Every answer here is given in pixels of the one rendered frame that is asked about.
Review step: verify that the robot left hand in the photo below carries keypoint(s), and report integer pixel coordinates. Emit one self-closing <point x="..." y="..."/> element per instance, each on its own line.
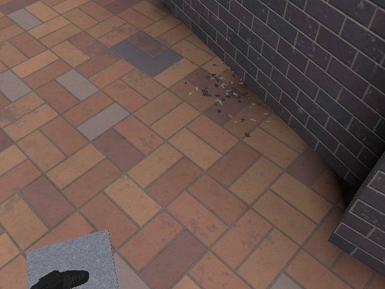
<point x="62" y="280"/>

